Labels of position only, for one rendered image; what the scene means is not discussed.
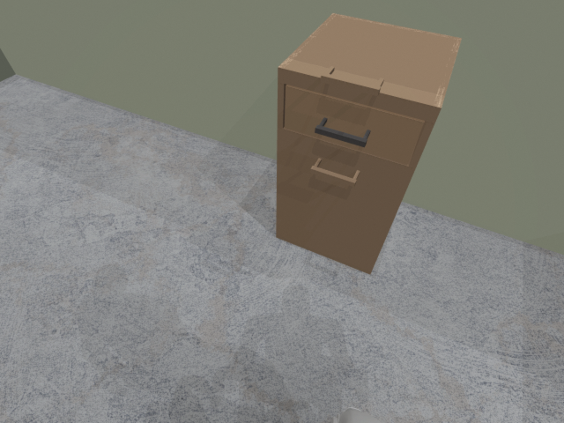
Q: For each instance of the cabinet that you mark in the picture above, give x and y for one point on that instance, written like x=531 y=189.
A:
x=413 y=68

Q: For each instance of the drawer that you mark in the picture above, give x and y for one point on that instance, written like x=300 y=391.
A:
x=392 y=136

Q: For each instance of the handle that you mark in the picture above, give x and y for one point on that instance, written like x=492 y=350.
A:
x=350 y=84
x=333 y=176
x=360 y=141

